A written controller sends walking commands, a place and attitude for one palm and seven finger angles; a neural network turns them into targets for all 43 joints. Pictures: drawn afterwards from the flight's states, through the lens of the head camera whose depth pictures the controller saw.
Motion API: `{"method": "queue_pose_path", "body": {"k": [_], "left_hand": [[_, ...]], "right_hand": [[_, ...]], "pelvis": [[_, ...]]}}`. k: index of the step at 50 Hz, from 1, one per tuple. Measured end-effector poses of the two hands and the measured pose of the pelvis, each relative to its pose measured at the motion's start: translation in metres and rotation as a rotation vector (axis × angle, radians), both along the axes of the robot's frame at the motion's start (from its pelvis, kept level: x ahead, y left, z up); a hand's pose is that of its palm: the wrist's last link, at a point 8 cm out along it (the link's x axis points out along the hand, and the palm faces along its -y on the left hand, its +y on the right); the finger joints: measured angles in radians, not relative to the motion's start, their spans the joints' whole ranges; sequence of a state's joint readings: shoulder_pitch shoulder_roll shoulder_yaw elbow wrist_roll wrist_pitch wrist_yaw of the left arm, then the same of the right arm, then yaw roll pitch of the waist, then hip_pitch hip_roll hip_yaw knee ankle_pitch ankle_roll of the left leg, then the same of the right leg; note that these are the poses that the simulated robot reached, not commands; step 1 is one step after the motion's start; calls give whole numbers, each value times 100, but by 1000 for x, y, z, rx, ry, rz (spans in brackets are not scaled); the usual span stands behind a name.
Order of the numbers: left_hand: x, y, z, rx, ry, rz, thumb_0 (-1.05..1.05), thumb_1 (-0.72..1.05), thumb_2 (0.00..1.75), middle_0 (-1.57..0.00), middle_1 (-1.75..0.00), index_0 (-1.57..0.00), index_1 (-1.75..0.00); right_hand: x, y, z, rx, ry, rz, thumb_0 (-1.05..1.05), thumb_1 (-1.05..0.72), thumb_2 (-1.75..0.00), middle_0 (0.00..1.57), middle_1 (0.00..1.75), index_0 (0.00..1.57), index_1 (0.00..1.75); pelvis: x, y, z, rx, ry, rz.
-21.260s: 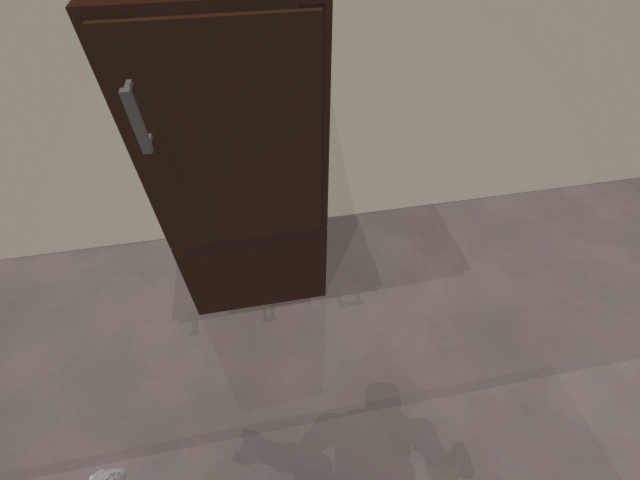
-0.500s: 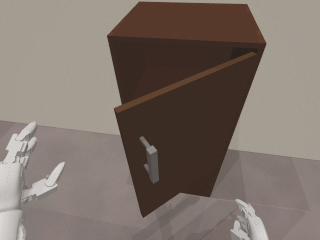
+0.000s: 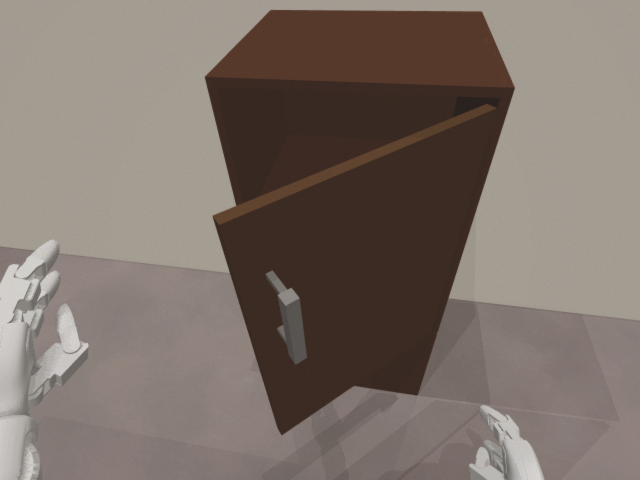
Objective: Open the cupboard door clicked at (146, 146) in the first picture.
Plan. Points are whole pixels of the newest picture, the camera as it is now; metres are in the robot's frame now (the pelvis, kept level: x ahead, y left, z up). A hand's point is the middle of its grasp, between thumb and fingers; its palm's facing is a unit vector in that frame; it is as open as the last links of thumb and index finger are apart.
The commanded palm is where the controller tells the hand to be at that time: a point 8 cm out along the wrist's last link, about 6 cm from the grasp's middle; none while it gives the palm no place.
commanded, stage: step back with the hand held close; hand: left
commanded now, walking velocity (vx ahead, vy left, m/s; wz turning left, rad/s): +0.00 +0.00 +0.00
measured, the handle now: (286, 318) +0.30 +0.09 +0.05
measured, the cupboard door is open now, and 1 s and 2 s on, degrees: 44 44 44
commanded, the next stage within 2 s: stop stepping back and stand still in 1.36 s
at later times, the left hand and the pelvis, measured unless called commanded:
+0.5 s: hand (42, 388) +0.14 +0.28 +0.14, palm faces +0.38 -0.77 -0.52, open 7.4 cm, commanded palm +0.09 +0.32 +0.17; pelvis -0.05 +0.02 +0.00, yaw +1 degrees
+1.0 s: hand out of the picture +0.07 +0.31 +0.15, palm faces +0.47 -0.74 -0.49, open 7.4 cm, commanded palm +0.01 +0.34 +0.17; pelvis -0.12 +0.03 -0.01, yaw +2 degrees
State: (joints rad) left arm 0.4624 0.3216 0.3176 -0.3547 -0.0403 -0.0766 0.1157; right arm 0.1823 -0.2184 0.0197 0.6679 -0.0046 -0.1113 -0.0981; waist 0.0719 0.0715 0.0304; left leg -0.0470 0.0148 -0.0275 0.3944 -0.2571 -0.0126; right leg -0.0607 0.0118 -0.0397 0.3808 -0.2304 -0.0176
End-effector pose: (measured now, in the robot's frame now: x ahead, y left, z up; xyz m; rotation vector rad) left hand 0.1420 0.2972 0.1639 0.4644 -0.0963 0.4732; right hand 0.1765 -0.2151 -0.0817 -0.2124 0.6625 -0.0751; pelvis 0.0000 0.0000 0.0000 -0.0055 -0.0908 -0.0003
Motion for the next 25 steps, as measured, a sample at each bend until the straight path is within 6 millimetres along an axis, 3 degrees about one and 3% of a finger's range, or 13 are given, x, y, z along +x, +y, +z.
{"method": "queue_pose_path", "body": {"k": [13, 25], "left_hand": [[-7, 6, 13, 88, -20, -30, 1, 89, 90, -21, -30, -21, -30], [-37, 16, 4, 118, 39, -76, 1, 89, 90, -21, -30, -22, -30]], "right_hand": [[-14, -7, 2, -10, 28, -24, 2, -91, -90, 20, 30, 20, 30], [-53, -10, 0, -52, 74, -98, 1, -91, -90, 20, 30, 20, 30]], "pelvis": [[-16, 1, -1, -12, 51, 19], [-49, 16, -5, -7, 78, 10]]}}
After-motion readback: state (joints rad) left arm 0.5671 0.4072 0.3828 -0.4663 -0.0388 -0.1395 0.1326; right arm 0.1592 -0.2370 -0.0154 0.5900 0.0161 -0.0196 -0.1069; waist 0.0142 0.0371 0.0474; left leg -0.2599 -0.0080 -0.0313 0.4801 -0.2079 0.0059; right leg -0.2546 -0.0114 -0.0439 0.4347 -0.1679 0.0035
